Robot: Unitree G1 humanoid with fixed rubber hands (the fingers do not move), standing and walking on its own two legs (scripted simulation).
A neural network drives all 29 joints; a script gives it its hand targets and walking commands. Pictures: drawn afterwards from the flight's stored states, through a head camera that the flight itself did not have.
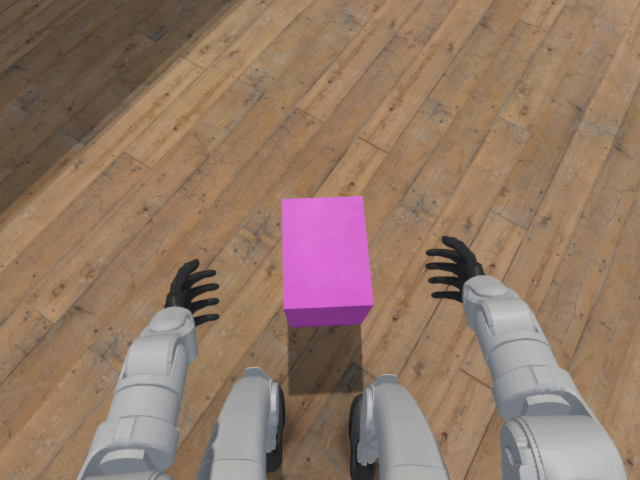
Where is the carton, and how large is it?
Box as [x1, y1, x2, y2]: [282, 196, 373, 327]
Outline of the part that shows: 362,196 282,199 283,309 290,327 360,324 371,308 373,303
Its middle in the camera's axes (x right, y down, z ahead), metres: +0.01 +0.07 +1.02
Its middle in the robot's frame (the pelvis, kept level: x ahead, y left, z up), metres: +0.53 +0.00 -0.55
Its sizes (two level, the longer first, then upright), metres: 0.273 0.200 0.261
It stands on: the floor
